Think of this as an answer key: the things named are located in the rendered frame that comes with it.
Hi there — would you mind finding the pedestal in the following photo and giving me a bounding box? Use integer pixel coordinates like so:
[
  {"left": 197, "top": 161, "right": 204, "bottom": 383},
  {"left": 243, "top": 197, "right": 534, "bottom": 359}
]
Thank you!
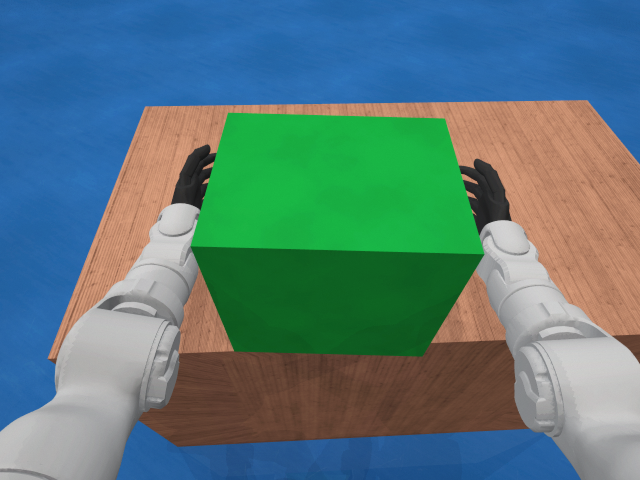
[{"left": 48, "top": 100, "right": 640, "bottom": 447}]

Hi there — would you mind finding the robot left upper arm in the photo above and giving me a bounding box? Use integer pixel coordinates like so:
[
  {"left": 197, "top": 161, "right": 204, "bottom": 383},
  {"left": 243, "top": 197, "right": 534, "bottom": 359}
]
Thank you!
[{"left": 0, "top": 308, "right": 181, "bottom": 480}]

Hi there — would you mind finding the left robot forearm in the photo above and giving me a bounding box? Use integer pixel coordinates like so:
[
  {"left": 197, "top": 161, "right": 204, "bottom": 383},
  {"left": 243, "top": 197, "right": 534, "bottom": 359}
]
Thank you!
[{"left": 55, "top": 203, "right": 200, "bottom": 393}]

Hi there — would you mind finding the robot right hand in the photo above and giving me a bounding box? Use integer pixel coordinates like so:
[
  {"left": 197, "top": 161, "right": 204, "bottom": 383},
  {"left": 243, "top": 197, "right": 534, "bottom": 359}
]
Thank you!
[{"left": 459, "top": 159, "right": 512, "bottom": 236}]

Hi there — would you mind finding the right robot forearm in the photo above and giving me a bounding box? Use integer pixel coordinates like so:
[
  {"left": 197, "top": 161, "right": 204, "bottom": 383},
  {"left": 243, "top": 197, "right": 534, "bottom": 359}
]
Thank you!
[{"left": 476, "top": 220, "right": 640, "bottom": 369}]

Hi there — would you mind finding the robot right upper arm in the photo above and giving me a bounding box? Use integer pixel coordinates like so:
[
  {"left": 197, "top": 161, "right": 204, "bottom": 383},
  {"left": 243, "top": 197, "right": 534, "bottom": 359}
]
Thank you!
[{"left": 514, "top": 337, "right": 640, "bottom": 480}]

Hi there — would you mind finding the carton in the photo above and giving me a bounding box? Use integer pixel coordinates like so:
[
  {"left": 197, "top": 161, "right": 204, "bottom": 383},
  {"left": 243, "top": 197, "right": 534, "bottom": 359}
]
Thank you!
[{"left": 190, "top": 113, "right": 484, "bottom": 357}]

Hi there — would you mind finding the robot left hand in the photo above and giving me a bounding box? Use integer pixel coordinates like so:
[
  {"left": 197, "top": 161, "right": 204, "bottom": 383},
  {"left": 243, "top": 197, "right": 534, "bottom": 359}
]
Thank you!
[{"left": 171, "top": 144, "right": 217, "bottom": 211}]

